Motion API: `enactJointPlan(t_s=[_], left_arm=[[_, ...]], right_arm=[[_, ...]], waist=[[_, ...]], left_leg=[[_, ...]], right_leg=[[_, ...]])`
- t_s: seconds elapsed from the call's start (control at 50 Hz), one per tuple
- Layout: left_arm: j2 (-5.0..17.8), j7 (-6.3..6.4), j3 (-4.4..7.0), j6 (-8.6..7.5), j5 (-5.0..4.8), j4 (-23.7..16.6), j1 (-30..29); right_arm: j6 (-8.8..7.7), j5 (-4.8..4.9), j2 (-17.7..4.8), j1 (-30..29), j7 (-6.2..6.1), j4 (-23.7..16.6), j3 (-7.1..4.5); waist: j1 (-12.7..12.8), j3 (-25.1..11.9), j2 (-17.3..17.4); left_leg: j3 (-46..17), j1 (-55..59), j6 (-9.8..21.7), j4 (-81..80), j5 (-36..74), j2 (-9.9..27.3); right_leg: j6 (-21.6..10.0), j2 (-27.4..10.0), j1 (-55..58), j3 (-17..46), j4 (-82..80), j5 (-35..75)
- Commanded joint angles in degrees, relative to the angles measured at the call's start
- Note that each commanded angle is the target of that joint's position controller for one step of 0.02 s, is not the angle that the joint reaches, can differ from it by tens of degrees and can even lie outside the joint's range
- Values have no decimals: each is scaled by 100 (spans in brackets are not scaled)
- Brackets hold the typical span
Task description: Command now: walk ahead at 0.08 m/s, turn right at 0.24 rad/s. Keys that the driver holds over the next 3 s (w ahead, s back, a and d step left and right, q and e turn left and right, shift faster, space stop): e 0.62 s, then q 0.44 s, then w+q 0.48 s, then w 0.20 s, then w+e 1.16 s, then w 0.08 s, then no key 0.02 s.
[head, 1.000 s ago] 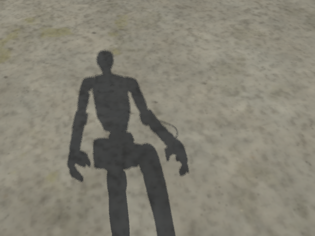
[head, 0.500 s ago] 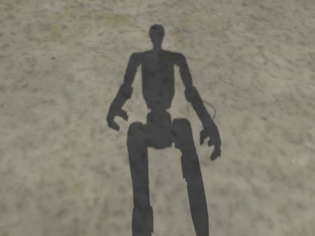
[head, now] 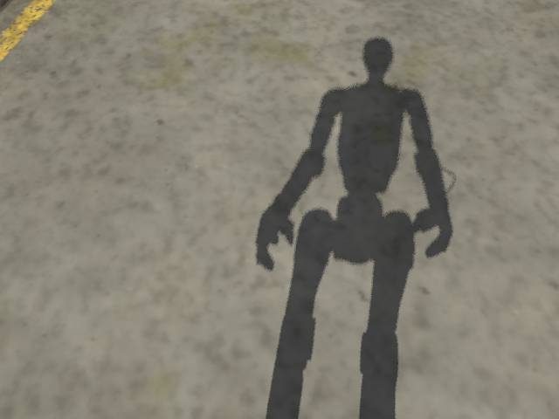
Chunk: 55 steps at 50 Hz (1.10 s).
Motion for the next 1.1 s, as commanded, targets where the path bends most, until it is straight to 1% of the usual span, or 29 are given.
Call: enactJointPlan(t_s=[0.02,0.08,0.12,0.14,0.16,0.18,0.22,0.26,0.34,0.4,0.46,0.5,0.52,0.54,0.56,0.58,0.6,0.62,0.66,0.74,0.78,0.86,0.94,0.98,1.0,1.02,1.04,1.06,1.1], left_arm=[[1123,-1,373,132,-2,-352,-109],[1090,18,455,342,1,-371,-184],[989,53,465,399,-61,-388,-240],[709,57,404,376,-105,-480,-176],[419,66,359,344,-188,-650,-281],[858,94,473,355,48,-575,-229],[915,74,577,441,44,-291,224],[848,29,581,530,64,-235,347],[660,-110,486,611,-16,-507,-241],[597,-167,420,641,-57,-702,-495],[684,-166,428,621,-109,-817,-495],[642,-142,421,549,-80,-790,-256],[761,-89,444,475,-18,-759,-137],[1347,-28,570,383,66,-784,41],[2109,-34,766,359,1,-770,407],[1791,-16,729,366,-61,-690,643],[1477,22,625,390,-78,-726,279],[1273,59,560,430,-57,-812,-192],[944,112,439,413,-86,-913,-571],[624,151,251,274,-17,-721,-427],[612,197,188,247,46,-580,-366],[1064,252,294,304,42,-414,-286],[1090,304,349,346,-7,-345,-380],[1124,326,392,365,-32,-305,-493],[1103,330,409,358,-22,-310,-486],[904,318,380,360,-9,-464,-507],[649,355,319,416,-69,-663,-879],[719,359,318,467,6,-602,-866],[813,226,358,437,34,-486,-713]], right_arm=[[70,35,-478,565,-90,-105,-95],[-7,68,-374,493,-170,-156,-56],[-131,51,-397,794,-250,-107,-64],[-191,-38,-782,906,-306,-163,-137],[-180,-35,-1308,555,-318,-260,-274],[-174,-69,-1156,387,-306,-279,-274],[-214,4,-543,-129,-296,-397,-109],[-237,13,-488,-241,-315,-467,-88],[-207,10,-671,334,-276,-313,-189],[-196,-21,-887,389,-191,-281,-282],[-171,-22,-1064,365,-106,-249,-370],[-141,45,-1116,235,-87,-238,-409],[-133,43,-1071,387,-79,-178,-416],[-100,-9,-764,544,-48,-292,-353],[-16,17,-438,-35,-128,-745,-227],[51,-18,-662,-210,-165,-697,-260],[59,61,-657,-134,-131,-605,-278],[17,107,-692,-33,-101,-509,-292],[13,-6,-775,367,-41,-267,-323],[123,74,-474,458,31,-71,-218],[162,67,-389,370,35,1,-161],[127,100,-624,265,17,1,-212],[31,129,-481,410,3,13,-185],[-37,130,-394,576,3,31,-160],[-85,94,-548,597,-4,10,-189],[-153,-8,-1035,810,-23,-20,-293],[-149,84,-1460,917,-9,44,-437],[-160,77,-1227,1160,1,101,-399],[-76,98,-1002,717,-12,31,-402]], waist=[[-202,-790,-1019],[-241,-514,-944],[-412,-470,-760],[-380,-539,-10],[-285,-291,1233],[-261,-206,874],[160,-232,213],[183,-358,490],[-239,-487,643],[-376,-547,836],[-375,-610,948],[-130,-646,772],[-38,-688,372],[-60,-725,-1006],[196,-556,-1988],[330,-605,-1031],[100,-382,-785],[-120,-225,-676],[-269,-532,-844],[-216,-627,-688],[-103,-463,-820],[1,-235,-834],[-106,-305,-634],[-291,-369,-541],[-310,-401,-331],[-264,-593,530],[-414,-212,1480],[-452,-327,786],[-203,-261,280]], left_leg=[[266,598,29,-362,-17,-116],[324,927,153,-1133,144,-184],[143,1638,344,-2381,519,-59],[-818,1941,579,-3134,48,937],[-2274,1669,1144,-3859,16,2174],[-2169,998,1577,-3675,1291,2546],[-1056,888,1447,-3331,2625,1882],[-354,1390,1261,-3084,3424,1518],[-30,2152,1301,-2795,3872,1623],[149,2026,1263,-2630,3786,1741],[223,1926,1189,-2363,3855,1851],[486,1623,897,-1863,3411,1762],[718,1196,550,-1364,2632,1624],[1183,4,128,9,668,1123],[906,-1125,-87,808,-1447,142],[286,-1162,-91,1518,-1347,361],[150,-1161,-72,1655,-861,419],[74,-1090,-66,1447,-351,489],[252,-758,-101,1475,180,403],[257,-93,-145,541,384,403],[222,338,-88,-237,368,362],[290,448,69,-636,-81,151],[433,524,198,-971,-219,123],[425,996,314,-1956,582,100],[-24,1309,440,-2452,1256,261],[-1430,1803,746,-2873,2465,1233],[-2626,1741,1655,-2934,4584,2194],[-2555,1874,1988,-2980,4630,2246],[-1997,1803,1641,-3285,1437,1476]], right_leg=[[-875,-1220,150,1612,-761,195],[-777,-1179,-228,2069,-801,-849],[-393,-930,-653,2117,-483,-1015],[-69,-571,-1026,1772,198,-1635],[177,530,-1740,435,1474,-2222],[243,233,-1372,310,2843,-2661],[313,108,-1062,359,3867,-2177],[459,52,-1284,208,4105,-1891],[658,-87,-1341,9,3224,-1909],[551,-129,-701,-233,2302,-2111],[387,-62,-210,-474,1599,-2085],[243,26,451,-578,454,-1282],[161,-32,999,-252,-286,-579],[-97,-1266,1768,1473,-799,248],[-1128,-2531,1584,3053,-641,2497],[-1428,-2389,1633,2699,-527,2591],[-1328,-2009,1389,2202,-520,2199],[-1044,-1574,1191,1827,-579,1734],[-856,-1234,1315,1287,-551,2275],[-736,-1219,1285,902,-729,1974],[-668,-1246,1119,823,-828,1292],[-854,-1521,1084,1020,-588,1090],[-965,-1732,1274,1085,-200,1799],[-727,-1603,1128,847,146,1715],[-465,-1388,867,660,486,1200],[-117,-783,217,118,1611,129],[190,273,-799,-370,2336,-2436],[240,73,-980,116,3328,-2990],[275,-177,-1242,299,3505,-2232]])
